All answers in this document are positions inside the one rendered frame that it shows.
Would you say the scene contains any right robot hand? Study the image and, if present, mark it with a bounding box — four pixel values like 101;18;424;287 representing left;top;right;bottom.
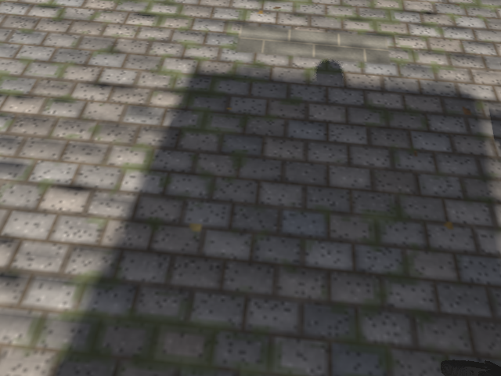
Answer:
441;360;501;376

